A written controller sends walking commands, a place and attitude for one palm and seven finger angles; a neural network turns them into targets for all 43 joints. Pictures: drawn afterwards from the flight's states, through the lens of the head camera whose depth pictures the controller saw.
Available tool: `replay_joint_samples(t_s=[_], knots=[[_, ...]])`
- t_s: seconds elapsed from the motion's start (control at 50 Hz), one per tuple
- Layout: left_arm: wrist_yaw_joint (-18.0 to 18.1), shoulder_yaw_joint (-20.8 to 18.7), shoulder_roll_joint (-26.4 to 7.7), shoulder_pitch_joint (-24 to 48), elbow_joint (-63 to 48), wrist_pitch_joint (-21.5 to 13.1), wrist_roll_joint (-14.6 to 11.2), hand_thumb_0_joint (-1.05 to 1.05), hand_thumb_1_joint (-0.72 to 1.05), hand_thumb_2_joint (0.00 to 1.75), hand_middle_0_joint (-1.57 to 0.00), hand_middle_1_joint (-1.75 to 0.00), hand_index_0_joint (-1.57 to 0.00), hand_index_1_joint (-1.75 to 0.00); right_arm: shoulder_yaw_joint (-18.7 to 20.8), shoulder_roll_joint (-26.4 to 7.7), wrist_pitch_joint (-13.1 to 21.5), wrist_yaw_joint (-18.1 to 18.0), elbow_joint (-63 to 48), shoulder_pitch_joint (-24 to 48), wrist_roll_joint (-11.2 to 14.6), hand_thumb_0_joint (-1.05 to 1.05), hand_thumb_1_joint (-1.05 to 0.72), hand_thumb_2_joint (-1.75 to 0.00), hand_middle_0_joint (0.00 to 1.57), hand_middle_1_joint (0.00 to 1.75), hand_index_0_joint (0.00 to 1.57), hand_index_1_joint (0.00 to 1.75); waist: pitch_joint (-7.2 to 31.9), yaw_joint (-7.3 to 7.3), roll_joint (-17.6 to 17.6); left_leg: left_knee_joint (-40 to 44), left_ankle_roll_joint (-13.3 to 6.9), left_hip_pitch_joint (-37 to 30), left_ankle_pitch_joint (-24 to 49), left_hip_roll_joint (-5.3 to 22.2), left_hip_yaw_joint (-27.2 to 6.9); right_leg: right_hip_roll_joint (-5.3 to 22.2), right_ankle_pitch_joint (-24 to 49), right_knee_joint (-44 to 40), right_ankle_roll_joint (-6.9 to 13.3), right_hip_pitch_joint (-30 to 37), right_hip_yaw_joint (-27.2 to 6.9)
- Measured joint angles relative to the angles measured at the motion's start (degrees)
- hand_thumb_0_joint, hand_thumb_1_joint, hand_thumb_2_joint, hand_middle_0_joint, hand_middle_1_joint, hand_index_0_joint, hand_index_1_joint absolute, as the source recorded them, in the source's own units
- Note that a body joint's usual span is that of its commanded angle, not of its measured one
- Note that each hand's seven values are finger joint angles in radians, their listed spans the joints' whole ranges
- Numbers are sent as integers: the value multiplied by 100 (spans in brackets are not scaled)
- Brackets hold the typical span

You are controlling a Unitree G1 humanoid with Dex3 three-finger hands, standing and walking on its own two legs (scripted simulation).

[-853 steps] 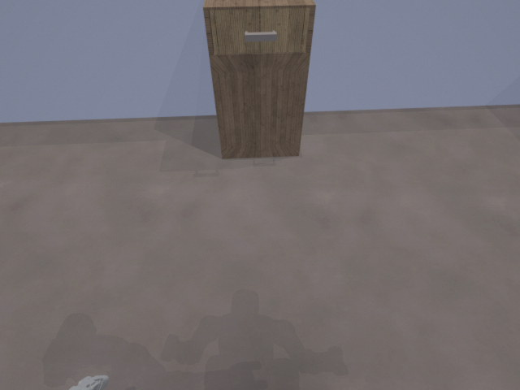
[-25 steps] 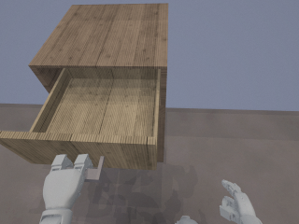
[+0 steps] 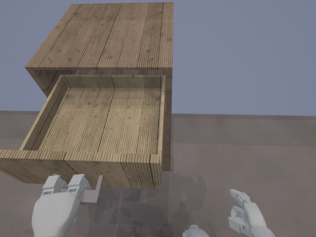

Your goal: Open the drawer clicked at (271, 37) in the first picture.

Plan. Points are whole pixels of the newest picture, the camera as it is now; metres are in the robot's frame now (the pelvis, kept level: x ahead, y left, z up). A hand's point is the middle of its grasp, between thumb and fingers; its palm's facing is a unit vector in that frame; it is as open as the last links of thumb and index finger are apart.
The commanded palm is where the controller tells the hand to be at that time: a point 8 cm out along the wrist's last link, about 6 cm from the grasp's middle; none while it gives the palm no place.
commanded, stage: pull the drawer open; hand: left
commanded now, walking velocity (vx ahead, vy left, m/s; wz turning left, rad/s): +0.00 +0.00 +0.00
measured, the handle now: (75, 187) +0.23 +0.23 +0.00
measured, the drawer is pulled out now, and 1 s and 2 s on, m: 0.30 0.30 0.30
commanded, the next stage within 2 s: open the thumb to release the handle in 0.12 s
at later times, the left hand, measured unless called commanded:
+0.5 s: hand (69, 211) +0.18 +0.23 -0.01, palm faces +0.03 -0.06 -1.00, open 7.7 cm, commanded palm +0.15 +0.23 +0.04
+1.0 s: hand (70, 211) +0.18 +0.23 -0.02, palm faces +0.03 -0.05 -1.00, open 13.8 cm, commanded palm +0.16 +0.23 +0.04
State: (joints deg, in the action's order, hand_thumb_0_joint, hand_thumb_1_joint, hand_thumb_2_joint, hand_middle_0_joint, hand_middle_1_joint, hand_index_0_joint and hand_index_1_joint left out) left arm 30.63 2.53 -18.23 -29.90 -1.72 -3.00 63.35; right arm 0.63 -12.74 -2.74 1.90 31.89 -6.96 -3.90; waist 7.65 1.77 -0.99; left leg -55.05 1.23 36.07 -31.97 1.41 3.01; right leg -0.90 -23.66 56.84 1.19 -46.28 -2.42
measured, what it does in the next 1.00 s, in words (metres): stands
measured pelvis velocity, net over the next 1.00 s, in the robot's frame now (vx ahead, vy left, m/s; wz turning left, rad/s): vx -0.02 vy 0.00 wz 0.04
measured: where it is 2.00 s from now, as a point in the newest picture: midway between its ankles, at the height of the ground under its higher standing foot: outside the picture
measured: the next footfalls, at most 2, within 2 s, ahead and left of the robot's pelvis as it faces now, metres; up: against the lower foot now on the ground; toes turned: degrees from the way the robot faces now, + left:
none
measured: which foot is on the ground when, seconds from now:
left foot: down 0.00-1.00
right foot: down 0.00-1.00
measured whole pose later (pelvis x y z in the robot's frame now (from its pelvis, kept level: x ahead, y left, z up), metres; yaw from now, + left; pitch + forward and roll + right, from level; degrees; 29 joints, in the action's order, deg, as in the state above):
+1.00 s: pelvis -0.02 +0.00 +0.00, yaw +2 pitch +12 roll +2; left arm 32.4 5.6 -17.0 -19.2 6.0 -0.9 65.0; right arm 2.0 -13.8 -2.2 -1.5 35.5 -5.9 -3.7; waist 6.8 3.7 -1.7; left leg -55.4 1.2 37.7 -29.9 0.2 0.7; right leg 0.5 -22.0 56.1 1.2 -46.4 -0.5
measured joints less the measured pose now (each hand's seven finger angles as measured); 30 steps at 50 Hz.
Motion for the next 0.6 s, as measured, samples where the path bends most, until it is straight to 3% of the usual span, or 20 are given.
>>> replay_joint_samples(t_s=[0.24,0.38,0.48,0.6], knots=[[134,-80,-82,-348,-292,-176,-24,3,65,72,-26,-131,-37,-130,99,-117,-30,49,5,-72,-78,1,-91,-90,20,30,21,30,81,-28,6,-199,-15,244,-112,-3,34,-8,-89,196,-20,-263,-43],[365,61,-35,166,36,-103,79,0,60,75,-32,-131,-39,-131,178,-122,-40,-139,184,21,-56,1,-91,-90,20,30,20,30,19,121,-76,-322,-30,385,-99,-68,-82,77,-98,268,-31,-328,57],[256,189,85,409,214,128,26,-1,44,70,-35,-129,-38,-130,98,-43,-54,-222,233,92,25,1,-91,-90,20,30,20,30,-12,151,-114,-156,-25,224,12,-84,-115,97,-9,103,-26,-146,87],[34,205,77,611,402,187,16,-1,12,57,-35,-125,-36,-127,-1,30,2,-273,189,121,61,1,-91,-90,20,30,21,30,-43,159,-77,70,-1,19,157,-79,-147,95,114,-117,-2,73,120]])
